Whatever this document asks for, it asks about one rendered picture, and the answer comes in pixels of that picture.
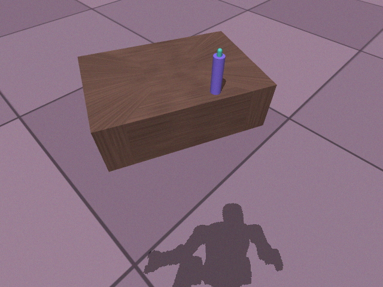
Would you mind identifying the bottle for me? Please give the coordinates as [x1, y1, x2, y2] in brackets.
[210, 48, 226, 95]

